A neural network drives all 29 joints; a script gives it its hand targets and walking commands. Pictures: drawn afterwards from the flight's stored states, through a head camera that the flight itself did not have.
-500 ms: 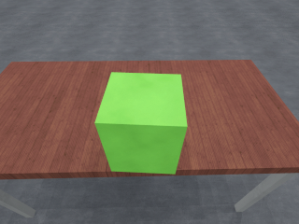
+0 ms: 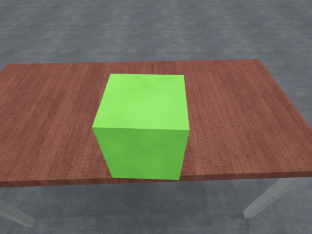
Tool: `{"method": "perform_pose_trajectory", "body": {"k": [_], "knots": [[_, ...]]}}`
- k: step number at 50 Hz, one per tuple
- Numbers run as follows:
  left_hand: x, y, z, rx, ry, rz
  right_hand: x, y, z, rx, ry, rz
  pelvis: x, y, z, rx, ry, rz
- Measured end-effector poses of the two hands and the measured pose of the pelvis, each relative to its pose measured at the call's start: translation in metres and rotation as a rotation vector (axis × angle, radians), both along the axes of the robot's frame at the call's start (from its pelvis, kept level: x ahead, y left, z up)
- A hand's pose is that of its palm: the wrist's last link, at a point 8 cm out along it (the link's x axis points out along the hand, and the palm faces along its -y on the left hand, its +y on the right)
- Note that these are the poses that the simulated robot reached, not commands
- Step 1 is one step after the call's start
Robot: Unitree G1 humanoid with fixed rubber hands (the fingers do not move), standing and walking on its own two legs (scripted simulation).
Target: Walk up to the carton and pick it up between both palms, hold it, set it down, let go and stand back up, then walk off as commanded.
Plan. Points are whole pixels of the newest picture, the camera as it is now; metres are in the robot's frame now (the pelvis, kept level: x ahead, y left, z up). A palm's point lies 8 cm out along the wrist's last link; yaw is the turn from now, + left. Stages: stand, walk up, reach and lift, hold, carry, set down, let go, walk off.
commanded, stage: walk up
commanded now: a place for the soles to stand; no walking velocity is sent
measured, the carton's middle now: (146, 129) +0.42 +0.05 +0.04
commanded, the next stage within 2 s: none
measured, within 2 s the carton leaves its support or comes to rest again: neither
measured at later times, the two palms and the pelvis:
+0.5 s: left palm out of the picture +0.01 +0.34 -0.15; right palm out of the picture -0.06 -0.24 -0.10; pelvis -0.13 +0.06 -0.01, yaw -4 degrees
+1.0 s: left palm out of the picture -0.14 +0.30 -0.11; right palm out of the picture -0.30 -0.28 -0.13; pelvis -0.27 +0.04 -0.02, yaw -3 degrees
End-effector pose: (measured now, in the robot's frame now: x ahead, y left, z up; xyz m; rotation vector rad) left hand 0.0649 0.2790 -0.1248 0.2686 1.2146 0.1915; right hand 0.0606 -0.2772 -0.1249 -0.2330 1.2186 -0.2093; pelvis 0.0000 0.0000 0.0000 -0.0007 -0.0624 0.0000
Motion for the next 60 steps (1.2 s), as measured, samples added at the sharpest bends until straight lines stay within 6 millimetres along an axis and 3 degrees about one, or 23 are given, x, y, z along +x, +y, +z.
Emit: {"method": "perform_pose_trajectory", "body": {"k": [9,15,19,25,32,39,43,50,54,60], "knots": [[-0.009,0.034,-0.010,0.058,0.012,-0.058,-0.022,-0.021,-0.001,-0.122,0.026,0.014,-0.046,0.018,-0.015,-0.012,0.013,-0.027],[-0.006,0.063,-0.032,0.042,-0.049,-0.083,-0.071,-0.001,0.007,-0.177,0.061,0.034,-0.078,0.041,-0.027,0.003,0.016,-0.010],[-0.015,0.064,-0.032,0.028,-0.059,-0.104,-0.100,0.020,0.017,-0.166,0.049,0.028,-0.098,0.051,-0.020,-0.033,0.001,-0.035],[-0.052,0.065,-0.029,0.004,0.000,-0.145,-0.123,0.042,0.027,-0.152,-0.024,-0.007,-0.127,0.059,-0.011,-0.050,0.017,-0.075],[-0.100,0.063,-0.026,0.030,0.028,-0.170,-0.164,0.047,0.014,-0.119,-0.097,-0.025,-0.171,0.057,-0.017,-0.026,0.005,-0.125],[-0.157,0.047,-0.011,0.064,-0.005,-0.198,-0.239,0.025,-0.016,-0.066,-0.102,-0.081,-0.228,0.044,-0.028,-0.040,-0.034,-0.141],[-0.191,0.038,0.006,0.065,-0.051,-0.169,-0.290,0.012,-0.016,-0.056,-0.026,-0.125,-0.247,0.038,-0.021,0.012,-0.043,-0.138],[-0.206,0.024,0.011,0.018,-0.197,-0.115,-0.362,-0.001,-0.007,-0.100,0.108,-0.091,-0.271,0.036,-0.020,-0.016,-0.027,-0.049],[-0.217,0.024,-0.003,-0.022,-0.252,-0.109,-0.374,0.004,0.001,-0.130,0.106,-0.048,-0.288,0.035,-0.025,0.002,-0.039,-0.007],[-0.249,0.025,-0.007,-0.054,-0.173,-0.116,-0.369,0.009,0.020,-0.147,-0.037,-0.024,-0.303,0.032,-0.018,0.012,-0.043,-0.026]]}}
